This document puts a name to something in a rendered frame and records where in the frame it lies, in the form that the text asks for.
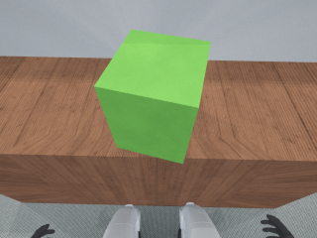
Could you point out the robot right thigh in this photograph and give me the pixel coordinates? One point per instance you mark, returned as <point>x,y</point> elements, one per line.
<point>195,221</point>

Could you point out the carton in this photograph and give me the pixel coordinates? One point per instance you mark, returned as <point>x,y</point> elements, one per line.
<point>150,93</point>

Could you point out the robot left hand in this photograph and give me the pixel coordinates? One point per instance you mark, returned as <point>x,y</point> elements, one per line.
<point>42,231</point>

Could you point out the right robot shin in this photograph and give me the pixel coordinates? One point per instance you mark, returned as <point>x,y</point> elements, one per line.
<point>183,233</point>

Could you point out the robot right hand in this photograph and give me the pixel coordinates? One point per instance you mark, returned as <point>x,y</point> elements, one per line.
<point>279,229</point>

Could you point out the pedestal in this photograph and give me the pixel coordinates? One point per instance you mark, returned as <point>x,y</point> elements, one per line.
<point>253,143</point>

